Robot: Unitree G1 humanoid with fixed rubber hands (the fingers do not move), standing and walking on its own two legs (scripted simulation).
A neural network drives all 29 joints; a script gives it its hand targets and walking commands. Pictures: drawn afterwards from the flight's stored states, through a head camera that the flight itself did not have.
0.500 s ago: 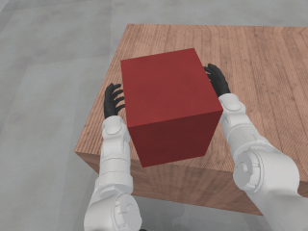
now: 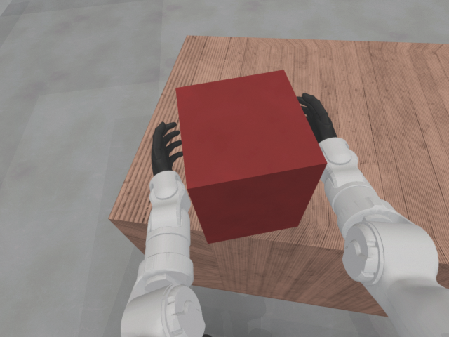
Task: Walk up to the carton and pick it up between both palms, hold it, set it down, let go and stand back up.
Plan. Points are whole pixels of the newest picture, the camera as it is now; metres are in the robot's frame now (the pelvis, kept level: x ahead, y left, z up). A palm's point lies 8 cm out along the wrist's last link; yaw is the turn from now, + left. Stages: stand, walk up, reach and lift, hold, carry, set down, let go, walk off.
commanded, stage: reach and lift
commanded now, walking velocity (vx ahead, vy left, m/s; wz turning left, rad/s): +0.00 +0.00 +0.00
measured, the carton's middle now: (242, 164) +0.42 +0.06 +0.03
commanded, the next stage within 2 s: none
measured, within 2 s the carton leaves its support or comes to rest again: leaves its support in 0.46 s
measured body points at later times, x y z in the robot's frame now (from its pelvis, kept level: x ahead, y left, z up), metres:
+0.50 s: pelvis -0.01 +0.01 +0.00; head +0.03 +0.02 +0.45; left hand +0.37 +0.21 +0.07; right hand +0.45 -0.08 +0.09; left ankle +0.01 +0.16 -0.74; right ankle +0.01 -0.06 -0.74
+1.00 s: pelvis -0.01 +0.02 +0.00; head -0.02 +0.03 +0.45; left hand +0.39 +0.20 +0.14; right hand +0.43 -0.09 +0.15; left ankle +0.01 +0.16 -0.74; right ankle +0.01 -0.06 -0.74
